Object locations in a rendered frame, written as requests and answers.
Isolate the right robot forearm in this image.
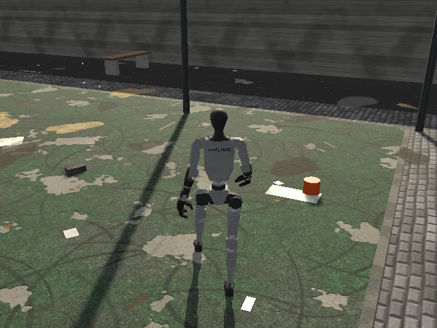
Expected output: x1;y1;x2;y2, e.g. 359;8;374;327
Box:
243;163;252;180

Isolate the right robot hand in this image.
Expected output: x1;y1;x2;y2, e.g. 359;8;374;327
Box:
235;175;251;187

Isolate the left robot hand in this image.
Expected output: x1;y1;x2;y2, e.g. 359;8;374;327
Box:
177;199;193;218

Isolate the robot torso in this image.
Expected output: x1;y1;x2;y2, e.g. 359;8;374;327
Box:
203;135;235;205

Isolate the right robot upper arm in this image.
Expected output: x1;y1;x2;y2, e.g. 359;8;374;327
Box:
233;137;251;173

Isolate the robot right foot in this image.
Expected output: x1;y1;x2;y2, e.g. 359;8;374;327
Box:
224;277;234;297

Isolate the left robot upper arm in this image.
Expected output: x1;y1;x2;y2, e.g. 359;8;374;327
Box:
188;138;205;177

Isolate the left robot forearm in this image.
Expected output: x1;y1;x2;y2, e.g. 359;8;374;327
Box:
179;167;195;202

